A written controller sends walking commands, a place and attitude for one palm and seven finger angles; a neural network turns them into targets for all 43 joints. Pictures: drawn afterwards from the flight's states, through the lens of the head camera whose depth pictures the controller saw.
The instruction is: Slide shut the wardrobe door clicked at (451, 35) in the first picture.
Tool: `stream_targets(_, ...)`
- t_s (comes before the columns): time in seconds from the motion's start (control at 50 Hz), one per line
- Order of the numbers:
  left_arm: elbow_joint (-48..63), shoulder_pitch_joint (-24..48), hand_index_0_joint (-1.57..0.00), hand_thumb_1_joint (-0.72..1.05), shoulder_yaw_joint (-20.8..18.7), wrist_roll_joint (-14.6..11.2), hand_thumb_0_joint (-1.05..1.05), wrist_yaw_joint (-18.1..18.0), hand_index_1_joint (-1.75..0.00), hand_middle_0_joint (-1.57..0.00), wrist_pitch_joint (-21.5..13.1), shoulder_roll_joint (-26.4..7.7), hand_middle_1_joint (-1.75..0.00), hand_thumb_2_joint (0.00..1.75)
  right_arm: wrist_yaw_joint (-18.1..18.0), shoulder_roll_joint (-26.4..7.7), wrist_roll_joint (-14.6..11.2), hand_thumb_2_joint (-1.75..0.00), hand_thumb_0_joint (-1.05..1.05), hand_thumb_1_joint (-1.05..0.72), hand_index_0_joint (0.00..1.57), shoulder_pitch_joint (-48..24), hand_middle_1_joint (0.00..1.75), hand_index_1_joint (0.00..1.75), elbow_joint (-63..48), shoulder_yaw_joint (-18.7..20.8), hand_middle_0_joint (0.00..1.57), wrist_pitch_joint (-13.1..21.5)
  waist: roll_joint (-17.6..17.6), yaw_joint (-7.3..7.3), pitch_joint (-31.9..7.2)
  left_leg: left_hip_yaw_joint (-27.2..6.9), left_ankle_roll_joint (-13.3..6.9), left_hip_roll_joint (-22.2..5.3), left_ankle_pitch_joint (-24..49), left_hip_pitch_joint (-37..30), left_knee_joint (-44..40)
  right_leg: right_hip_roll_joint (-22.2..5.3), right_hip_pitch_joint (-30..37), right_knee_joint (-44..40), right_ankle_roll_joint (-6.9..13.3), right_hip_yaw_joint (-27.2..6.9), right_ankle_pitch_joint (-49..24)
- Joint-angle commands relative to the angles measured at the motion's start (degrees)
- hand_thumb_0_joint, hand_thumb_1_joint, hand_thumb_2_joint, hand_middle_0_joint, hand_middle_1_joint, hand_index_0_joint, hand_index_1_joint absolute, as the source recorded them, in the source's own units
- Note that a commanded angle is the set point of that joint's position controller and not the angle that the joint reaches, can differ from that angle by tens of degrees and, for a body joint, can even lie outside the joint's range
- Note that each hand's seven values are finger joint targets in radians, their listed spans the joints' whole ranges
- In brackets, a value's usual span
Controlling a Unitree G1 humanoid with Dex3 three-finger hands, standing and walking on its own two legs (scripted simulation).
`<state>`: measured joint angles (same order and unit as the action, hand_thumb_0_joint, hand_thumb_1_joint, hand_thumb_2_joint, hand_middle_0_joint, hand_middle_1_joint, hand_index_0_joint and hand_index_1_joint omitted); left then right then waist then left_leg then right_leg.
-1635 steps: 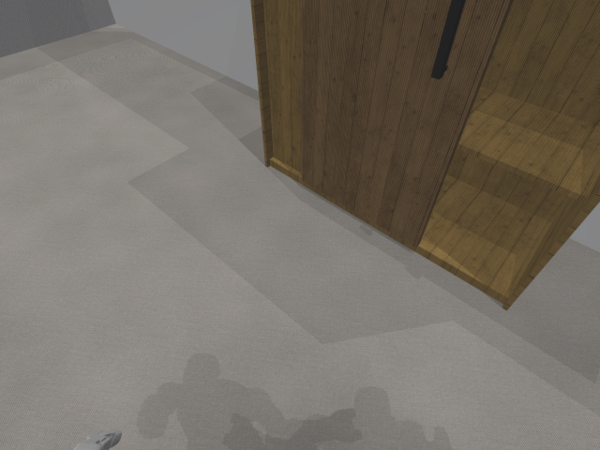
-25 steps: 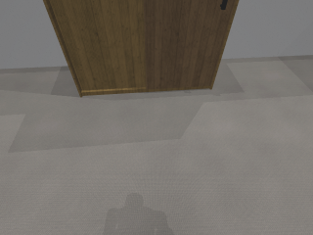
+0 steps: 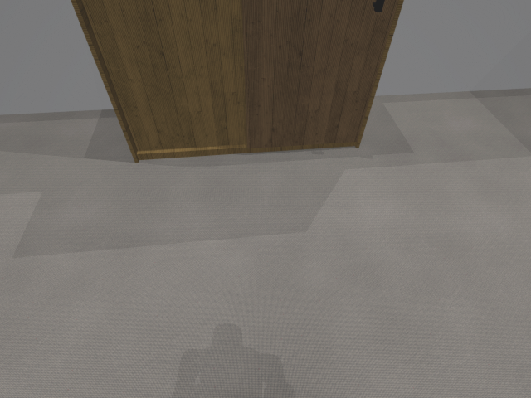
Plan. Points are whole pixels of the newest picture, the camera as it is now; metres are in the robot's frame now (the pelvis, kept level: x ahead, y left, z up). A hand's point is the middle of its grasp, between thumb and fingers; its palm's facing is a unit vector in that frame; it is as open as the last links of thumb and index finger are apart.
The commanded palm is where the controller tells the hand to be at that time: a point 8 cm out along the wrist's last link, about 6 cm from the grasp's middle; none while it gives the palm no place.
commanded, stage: look to check the result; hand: left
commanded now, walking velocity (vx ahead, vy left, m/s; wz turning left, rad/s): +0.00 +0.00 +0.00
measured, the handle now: out of the picture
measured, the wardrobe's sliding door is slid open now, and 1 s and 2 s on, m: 0.00 0.00 0.00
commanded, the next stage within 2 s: stand and wait in 1.46 s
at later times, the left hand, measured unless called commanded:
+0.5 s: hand out of the picture +0.02 +0.18 -0.18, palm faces +0.01 -0.98 -0.20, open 7.4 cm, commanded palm none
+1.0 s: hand out of the picture +0.04 +0.20 -0.17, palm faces -0.01 -0.97 -0.24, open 7.4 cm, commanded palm none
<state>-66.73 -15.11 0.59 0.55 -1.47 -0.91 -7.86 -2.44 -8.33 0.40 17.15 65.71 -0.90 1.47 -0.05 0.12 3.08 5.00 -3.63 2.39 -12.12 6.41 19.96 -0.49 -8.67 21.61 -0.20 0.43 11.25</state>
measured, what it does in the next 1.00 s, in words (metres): stands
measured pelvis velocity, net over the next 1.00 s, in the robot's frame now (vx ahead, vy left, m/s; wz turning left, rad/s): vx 0.01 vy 0.00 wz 0.01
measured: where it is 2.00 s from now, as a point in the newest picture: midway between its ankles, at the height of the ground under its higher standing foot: outside the picture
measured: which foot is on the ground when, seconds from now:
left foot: down 0.00-1.00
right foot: down 0.00-1.00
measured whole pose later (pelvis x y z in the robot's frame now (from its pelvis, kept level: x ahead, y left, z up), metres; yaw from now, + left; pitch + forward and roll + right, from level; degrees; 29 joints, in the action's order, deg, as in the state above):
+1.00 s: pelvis +0.01 +0.00 +0.00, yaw +1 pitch -2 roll +0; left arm -66.2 -9.9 0.4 0.6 -0.7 -1.2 -13.1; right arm -1.5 -13.9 0.5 11.4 65.4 -0.7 1.4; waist -0.1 0.2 3.2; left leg 4.3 -3.4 2.5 -10.8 4.4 16.7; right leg -0.5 -6.5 18.5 -0.2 1.0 10.2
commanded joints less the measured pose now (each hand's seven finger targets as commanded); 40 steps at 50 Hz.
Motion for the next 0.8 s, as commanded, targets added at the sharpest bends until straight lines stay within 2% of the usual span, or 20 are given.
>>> stream_targets(0.0,1.3,-3.3,-0.2,0.9,-1.2,0.2,0.0,-0.5,-0.3,-0.2,-0.3,-6.0,-0.3,0.9,-0.6,-6.4,0.2,-0.9,0.0,-0.9,0.2,4.3,0.3,0.3,-0.9,1.1,0.2,0.7,0.6,0.0,1.9,-9.6,0.6,-9.4,5.1,1.9,-5.1,-5.8,-2.0,-3.4,1.6,-6.3,-3.4)
stream_targets(0.24,1.5,-1.6,-0.2,0.9,-1.4,0.3,0.0,-0.4,-0.3,-0.2,-0.3,-7.6,-0.3,0.9,-0.5,-8.1,0.2,-0.9,0.0,-0.9,0.2,2.4,0.3,0.3,-1.3,1.3,0.2,0.9,-0.4,-0.15,1.3,-9.9,0.7,-9.5,7.0,1.1,-5.5,-6.1,-1.3,-3.5,1.5,-6.0,-4.3)
stream_targets(0.32,1.6,-0.8,-0.2,0.9,-1.4,0.2,0.0,-0.3,-0.3,-0.2,-0.4,-8.2,-0.3,0.9,-0.4,-8.9,0.2,-0.9,0.0,-0.9,0.2,1.8,0.3,0.3,-1.4,1.3,0.2,0.9,0.2,0.02,0.9,-9.9,0.8,-9.7,7.2,0.6,-5.7,-6.1,-1.2,-3.5,1.4,-6.1,-4.4)
stream_targets(0.48,1.9,0.4,-0.2,0.9,-1.6,0.3,0.0,-0.3,-0.3,-0.2,-0.5,-9.8,-0.3,0.9,-0.4,-10.3,0.1,-0.9,0.0,-0.9,0.2,0.4,0.3,0.3,-1.7,1.4,0.2,1.0,-0.2,-0.09,-0.8,-9.8,1.1,-9.9,12.0,-0.8,-5.2,-6.4,0.1,-3.3,1.3,-5.9,-7.1)
stream_targets(0.58,1.9,1.1,-0.2,0.9,-1.6,0.4,0.0,-0.3,-0.3,-0.2,-0.5,-10.6,-0.3,0.9,-0.2,-11.1,0.1,-0.9,0.0,-0.9,0.2,-0.9,0.3,0.3,-1.8,1.5,0.2,0.9,0.5,-0.13,0.4,-9.9,1.1,-9.9,9.9,-0.5,-5.8,-6.6,-0.3,-4.3,1.3,-6.1,-6.1)
stream_targets(0.78,2.5,2.7,-0.2,0.9,-1.7,0.3,0.0,-0.2,-0.3,-0.2,-0.9,-12.6,-0.3,0.9,0.1,-12.8,0.2,-0.9,0.0,-0.9,0.2,-2.7,0.3,0.3,-2.1,1.6,0.2,0.9,1.0,-0.04,-1.3,-9.9,1.2,-10.0,10.9,-1.6,-5.9,-6.9,1.0,-5.0,1.6,-6.5,-8.2)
